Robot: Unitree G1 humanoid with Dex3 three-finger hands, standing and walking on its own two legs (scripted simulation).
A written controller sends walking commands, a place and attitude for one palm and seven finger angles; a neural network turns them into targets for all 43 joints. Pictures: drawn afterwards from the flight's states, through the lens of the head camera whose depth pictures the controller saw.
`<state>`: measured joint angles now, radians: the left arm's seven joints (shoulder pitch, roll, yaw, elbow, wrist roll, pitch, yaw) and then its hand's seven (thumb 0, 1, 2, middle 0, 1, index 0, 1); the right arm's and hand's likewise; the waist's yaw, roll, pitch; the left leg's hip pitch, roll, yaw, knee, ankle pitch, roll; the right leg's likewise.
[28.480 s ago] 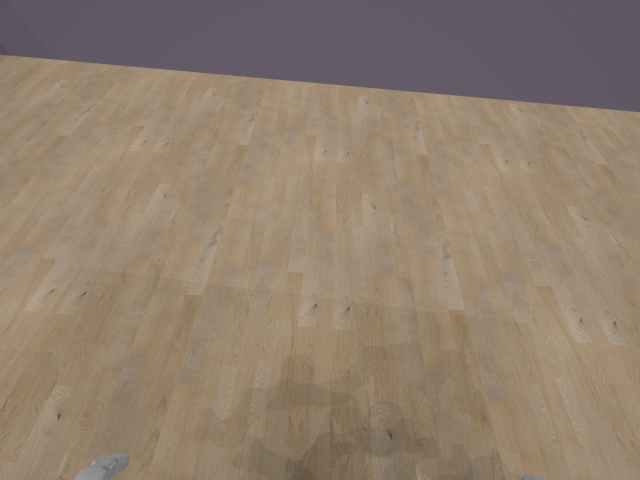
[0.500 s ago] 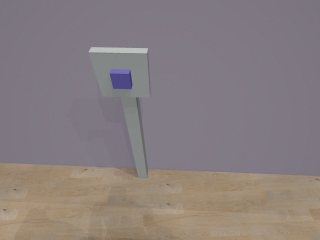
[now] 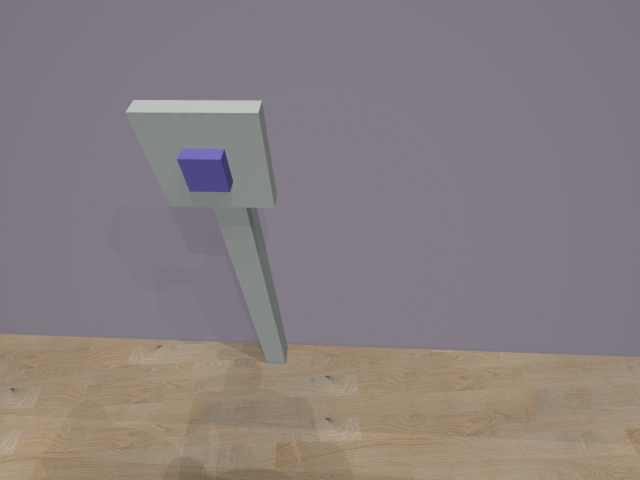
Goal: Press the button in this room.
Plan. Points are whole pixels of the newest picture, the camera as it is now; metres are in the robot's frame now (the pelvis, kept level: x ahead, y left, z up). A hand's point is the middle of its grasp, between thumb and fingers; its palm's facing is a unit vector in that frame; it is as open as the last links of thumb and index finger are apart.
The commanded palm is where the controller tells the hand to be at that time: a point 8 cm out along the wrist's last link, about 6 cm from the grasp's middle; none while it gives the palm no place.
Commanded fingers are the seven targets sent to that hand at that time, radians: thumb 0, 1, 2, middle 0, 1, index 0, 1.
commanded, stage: come to a stop and stand still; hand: left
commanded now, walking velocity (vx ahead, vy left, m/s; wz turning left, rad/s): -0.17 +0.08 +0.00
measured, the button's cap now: (207, 169) +0.51 +0.19 +0.10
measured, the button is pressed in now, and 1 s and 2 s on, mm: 0 0 0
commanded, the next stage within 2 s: look again from close up in 1.46 s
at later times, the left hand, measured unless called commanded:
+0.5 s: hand out of the picture +0.11 +0.17 -0.15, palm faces +0.05 -0.97 -0.24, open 7.4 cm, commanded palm none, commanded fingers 0.00 0.90 0.90 -0.20 -0.30 -0.20 -0.30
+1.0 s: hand out of the picture +0.00 +0.09 -0.15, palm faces +0.06 -0.98 -0.20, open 7.3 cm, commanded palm none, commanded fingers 0.00 0.90 0.90 -0.20 -0.30 -0.20 -0.30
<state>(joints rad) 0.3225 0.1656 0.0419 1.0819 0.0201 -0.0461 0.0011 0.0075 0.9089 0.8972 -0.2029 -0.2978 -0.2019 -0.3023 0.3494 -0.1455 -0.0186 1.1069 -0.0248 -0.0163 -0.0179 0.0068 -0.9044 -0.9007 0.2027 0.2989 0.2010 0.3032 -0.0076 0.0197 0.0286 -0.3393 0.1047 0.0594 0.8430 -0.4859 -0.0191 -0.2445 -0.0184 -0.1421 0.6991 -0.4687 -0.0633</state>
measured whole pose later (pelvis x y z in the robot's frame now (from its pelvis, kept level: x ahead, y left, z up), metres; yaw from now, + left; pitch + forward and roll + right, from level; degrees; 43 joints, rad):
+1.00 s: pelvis -0.02 -0.09 +0.02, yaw +0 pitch -1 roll +1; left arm 0.29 0.17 0.01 1.04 0.01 0.01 0.03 0.01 0.92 0.90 -0.21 -0.30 -0.20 -0.30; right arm 0.28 -0.15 -0.02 1.07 -0.01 0.02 -0.03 0.01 -0.91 -0.90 0.20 0.30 0.20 0.30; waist 0.02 -0.03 0.03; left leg -0.19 0.02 0.04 0.48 -0.27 -0.02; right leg -0.24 0.02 -0.09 0.53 -0.28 -0.07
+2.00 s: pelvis -0.04 -0.04 +0.02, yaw +0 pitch -1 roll +0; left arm 0.30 0.14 0.00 1.07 0.01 -0.02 0.04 0.01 0.92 0.90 -0.20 -0.30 -0.20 -0.30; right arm 0.35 -0.14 0.02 1.07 -0.02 -0.02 -0.02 0.02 -0.92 -0.90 0.20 0.30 0.20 0.30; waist 0.00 0.04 -0.03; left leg -0.18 -0.06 0.08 0.45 -0.26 0.07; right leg -0.25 -0.04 -0.06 0.49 -0.22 0.00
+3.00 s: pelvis -0.01 -0.04 +0.02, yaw +0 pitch -2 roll +0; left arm 0.28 0.15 -0.02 1.10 0.01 -0.02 0.06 0.01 0.92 0.90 -0.20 -0.30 -0.20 -0.30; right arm 0.28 -0.16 0.01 1.08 -0.01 -0.02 -0.04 0.02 -0.92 -0.90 0.20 0.30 0.20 0.30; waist -0.01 -0.01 0.03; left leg -0.17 -0.03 0.06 0.53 -0.34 0.06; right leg -0.22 -0.02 -0.07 0.54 -0.29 -0.01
